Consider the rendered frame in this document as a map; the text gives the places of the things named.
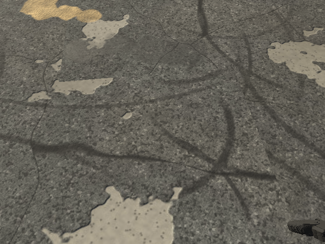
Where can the robot right hand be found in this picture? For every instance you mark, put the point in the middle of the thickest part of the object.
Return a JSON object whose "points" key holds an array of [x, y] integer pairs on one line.
{"points": [[314, 228]]}

